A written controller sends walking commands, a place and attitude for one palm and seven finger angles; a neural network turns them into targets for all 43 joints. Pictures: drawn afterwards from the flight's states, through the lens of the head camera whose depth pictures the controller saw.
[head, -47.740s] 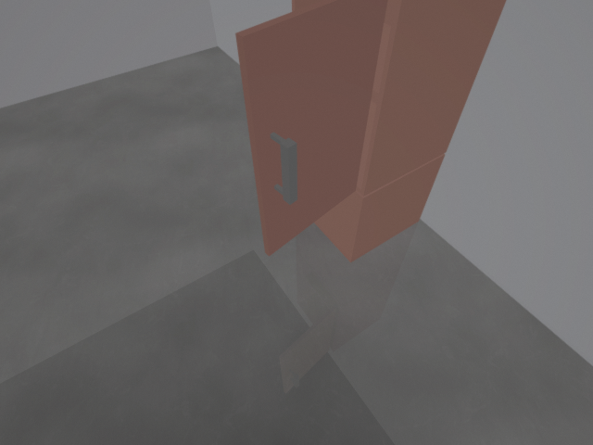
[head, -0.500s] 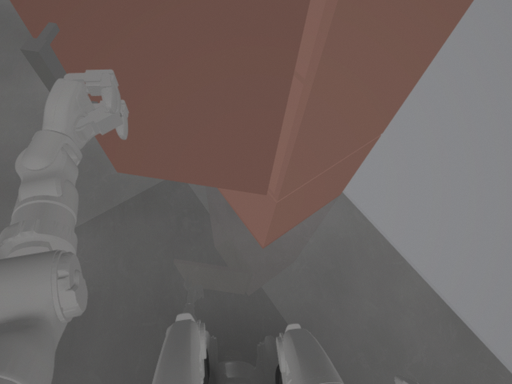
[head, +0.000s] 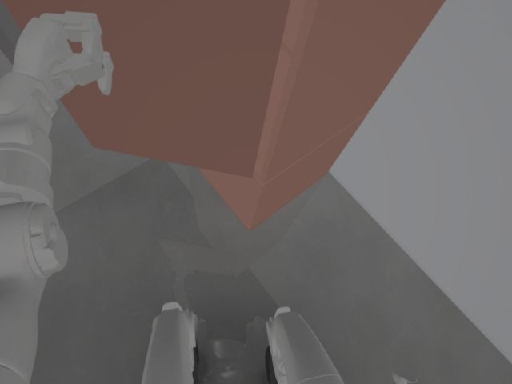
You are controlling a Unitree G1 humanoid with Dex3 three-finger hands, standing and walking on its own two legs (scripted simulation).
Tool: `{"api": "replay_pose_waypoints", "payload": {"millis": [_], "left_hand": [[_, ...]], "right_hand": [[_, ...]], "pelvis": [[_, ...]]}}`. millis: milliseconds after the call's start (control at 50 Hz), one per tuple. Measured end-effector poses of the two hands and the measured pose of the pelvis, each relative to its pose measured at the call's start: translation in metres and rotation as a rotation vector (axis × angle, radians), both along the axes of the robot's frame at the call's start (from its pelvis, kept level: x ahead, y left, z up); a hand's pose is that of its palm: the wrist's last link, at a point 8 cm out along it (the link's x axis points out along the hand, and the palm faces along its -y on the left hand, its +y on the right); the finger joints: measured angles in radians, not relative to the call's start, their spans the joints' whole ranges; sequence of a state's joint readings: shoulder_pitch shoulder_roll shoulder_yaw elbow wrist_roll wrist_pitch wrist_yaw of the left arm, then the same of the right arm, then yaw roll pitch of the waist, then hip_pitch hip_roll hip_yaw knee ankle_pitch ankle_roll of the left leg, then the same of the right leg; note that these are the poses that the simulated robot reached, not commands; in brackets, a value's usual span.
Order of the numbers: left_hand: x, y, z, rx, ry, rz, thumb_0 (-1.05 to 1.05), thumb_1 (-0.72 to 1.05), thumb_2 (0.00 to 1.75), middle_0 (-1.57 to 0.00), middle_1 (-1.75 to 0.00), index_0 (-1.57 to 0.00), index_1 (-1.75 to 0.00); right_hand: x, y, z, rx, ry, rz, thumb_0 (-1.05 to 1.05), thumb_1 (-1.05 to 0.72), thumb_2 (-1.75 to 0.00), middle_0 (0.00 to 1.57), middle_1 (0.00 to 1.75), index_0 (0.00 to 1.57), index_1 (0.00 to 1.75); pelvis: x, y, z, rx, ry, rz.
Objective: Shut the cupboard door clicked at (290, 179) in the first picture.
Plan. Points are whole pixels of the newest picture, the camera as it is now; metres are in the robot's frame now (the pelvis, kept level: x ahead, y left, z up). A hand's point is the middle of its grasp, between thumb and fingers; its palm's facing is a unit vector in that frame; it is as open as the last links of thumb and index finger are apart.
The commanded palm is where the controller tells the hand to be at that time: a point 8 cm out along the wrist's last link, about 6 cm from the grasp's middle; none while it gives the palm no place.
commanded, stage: push the door shut along its arc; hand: left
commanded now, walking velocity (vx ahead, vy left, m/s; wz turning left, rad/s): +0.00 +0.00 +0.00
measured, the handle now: (28, 43) +0.58 +0.27 +0.11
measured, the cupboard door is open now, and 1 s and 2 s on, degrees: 42 31 31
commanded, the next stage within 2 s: pull the fist back off the door in 0.20 s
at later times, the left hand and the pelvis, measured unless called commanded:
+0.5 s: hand (113, 48) +0.58 +0.17 +0.10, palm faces +0.16 -0.99 +0.06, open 3.1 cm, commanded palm +0.55 +0.17 +0.11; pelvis +0.00 +0.01 +0.00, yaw -1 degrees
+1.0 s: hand (127, 94) +0.50 +0.14 +0.10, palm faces +0.18 -0.98 -0.03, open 3.1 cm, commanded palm +0.47 +0.17 +0.11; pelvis +0.03 -0.02 +0.04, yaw +2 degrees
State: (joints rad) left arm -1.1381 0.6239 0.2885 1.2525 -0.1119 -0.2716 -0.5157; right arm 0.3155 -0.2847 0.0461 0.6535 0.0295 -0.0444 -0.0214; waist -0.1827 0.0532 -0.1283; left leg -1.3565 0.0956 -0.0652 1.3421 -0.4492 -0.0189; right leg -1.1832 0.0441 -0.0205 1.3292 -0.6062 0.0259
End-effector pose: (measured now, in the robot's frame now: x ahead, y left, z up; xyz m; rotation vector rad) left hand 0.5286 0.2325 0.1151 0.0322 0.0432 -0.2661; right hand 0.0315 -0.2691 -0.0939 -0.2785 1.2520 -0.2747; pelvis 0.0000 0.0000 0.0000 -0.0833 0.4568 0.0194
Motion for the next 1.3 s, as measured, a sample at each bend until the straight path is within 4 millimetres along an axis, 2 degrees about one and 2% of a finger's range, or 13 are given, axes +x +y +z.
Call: {"api": "replay_pose_waypoints", "payload": {"millis": [160, 320, 380, 460, 520, 580, 640, 720, 820, 940, 1040, 1180, 1300], "left_hand": [[0.018, -0.01, 0.0, -0.005, -0.009, -0.035, 0.0, 0.96, 0.97, -1.3, -1.5, -1.3, -1.5], [0.034, -0.02, 0.001, 0.005, -0.003, -0.069, 0.01, 0.98, 0.97, -1.3, -1.5, -1.3, -1.5], [0.038, -0.018, -0.001, -0.094, -0.005, 0.076, 0.02, 0.95, 0.95, -1.3, -1.5, -1.3, -1.5], [0.033, -0.015, -0.013, -0.15, 0.027, 0.32, 0.02, 0.92, 0.93, -1.3, -1.5, -1.3, -1.5], [0.022, -0.016, -0.023, -0.048, 0.035, 0.456, 0.02, 0.91, 0.92, -1.29, -1.5, -1.3, -1.5], [0.012, -0.025, -0.023, 0.03, 0.0, 0.478, 0.02, 0.91, 0.91, -1.29, -1.5, -1.29, -1.5], [0.006, -0.038, -0.016, 0.01, -0.025, 0.44, 0.02, 0.9, 0.9, -1.29, -1.5, -1.29, -1.5], [0.004, -0.05, -0.002, -0.026, -0.017, 0.409, 0.02, 0.9, 0.9, -1.3, -1.5, -1.3, -1.5], [-0.006, -0.048, 0.006, -0.006, -0.019, 0.439, 0.02, 0.9, 0.9, -1.3, -1.5, -1.3, -1.5], [-0.039, -0.039, -0.009, 0.016, -0.009, 0.453, 0.01, 0.9, 0.9, -1.29, -1.5, -1.3, -1.5], [-0.065, -0.045, -0.018, -0.007, -0.046, 0.437, 0.02, 0.9, 0.9, -1.3, -1.5, -1.3, -1.5], [-0.074, -0.062, -0.009, 0.0, -0.081, 0.4, 0.02, 0.9, 0.9, -1.3, -1.5, -1.3, -1.5], [-0.07, -0.056, 0.0, -0.008, -0.072, 0.436, 0.02, 0.9, 0.9, -1.3, -1.5, -1.3, -1.5]], "right_hand": [[-0.01, 0.002, -0.004, -0.031, 0.012, 0.001, 0.0, -0.9, -0.9, 0.2, 0.3, 0.2, 0.3], [-0.029, 0.012, -0.007, -0.035, 0.042, -0.022, 0.0, -0.9, -0.9, 0.2, 0.3, 0.2, 0.3], [-0.036, 0.019, -0.006, -0.012, 0.061, -0.024, 0.0, -0.9, -0.9, 0.2, 0.3, 0.2, 0.3], [-0.044, 0.033, -0.004, 0.056, 0.098, -0.019, 0.0, -0.91, -0.9, 0.2, 0.3, 0.2, 0.3], [-0.048, 0.042, -0.002, 0.11, 0.122, -0.011, 0.0, -0.9, -0.9, 0.2, 0.3, 0.2, 0.3], [-0.05, 0.047, 0.001, 0.147, 0.139, -0.02, 0.0, -0.9, -0.9, 0.2, 0.3, 0.2, 0.3], [-0.048, 0.045, 0.006, 0.156, 0.144, -0.032, 0.0, -0.9, -0.9, 0.21, 0.3, 0.2, 0.3], [-0.04, 0.034, 0.016, 0.139, 0.122, -0.038, 0.0, -0.9, -0.9, 0.21, 0.3, 0.2, 0.3], [-0.026, 0.015, 0.024, 0.122, 0.084, -0.027, 0.0, -0.9, -0.9, 0.2, 0.3, 0.2, 0.3], [-0.001, -0.004, 0.026, 0.12, 0.066, 0.009, 0.0, -0.91, -0.9, 0.2, 0.3, 0.2, 0.3], [0.028, -0.016, 0.026, 0.098, 0.028, 0.039, 0.0, -0.91, -0.9, 0.2, 0.3, 0.2, 0.3], [0.069, -0.019, 0.024, 0.086, -0.073, 0.071, 0.0, -0.91, -0.9, 0.2, 0.3, 0.2, 0.3], [0.081, -0.01, 0.024, 0.108, -0.13, 0.075, 0.0, -0.91, -0.9, 0.2, 0.3, 0.2, 0.3]], "pelvis": [[-0.004, 0.004, -0.009, -0.014, 0.029, 0.0], [-0.006, 0.009, -0.015, -0.023, 0.05, -0.005], [-0.004, 0.011, -0.014, -0.024, 0.06, -0.011], [-0.001, 0.011, -0.007, -0.015, 0.062, -0.014], [0.003, 0.01, 0.0, -0.009, 0.057, -0.012], [0.006, 0.007, 0.007, -0.004, 0.041, -0.007], [0.01, 0.004, 0.015, 0.002, 0.016, -0.003], [0.015, -0.001, 0.025, 0.01, -0.007, 0.0], [0.023, -0.008, 0.034, 0.029, -0.032, -0.005], [0.027, -0.016, 0.04, 0.053, -0.063, 0.0], [0.028, -0.021, 0.042, 0.059, -0.081, 0.015], [0.027, -0.025, 0.042, 0.064, -0.103, 0.024], [0.025, -0.027, 0.042, 0.072, -0.111, 0.015]]}}
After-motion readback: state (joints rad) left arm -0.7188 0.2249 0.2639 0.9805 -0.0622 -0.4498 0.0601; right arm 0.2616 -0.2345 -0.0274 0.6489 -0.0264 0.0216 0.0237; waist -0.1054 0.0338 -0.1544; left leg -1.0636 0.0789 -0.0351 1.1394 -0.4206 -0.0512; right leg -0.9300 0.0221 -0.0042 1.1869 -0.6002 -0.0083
